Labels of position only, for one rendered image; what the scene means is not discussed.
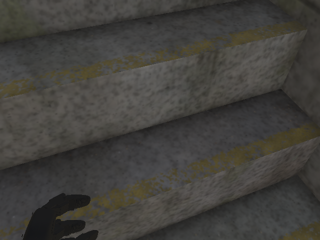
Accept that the robot left hand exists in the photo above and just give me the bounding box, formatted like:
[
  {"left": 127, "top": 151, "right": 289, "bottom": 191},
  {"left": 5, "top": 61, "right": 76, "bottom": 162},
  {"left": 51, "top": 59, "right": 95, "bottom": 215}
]
[{"left": 21, "top": 193, "right": 99, "bottom": 240}]

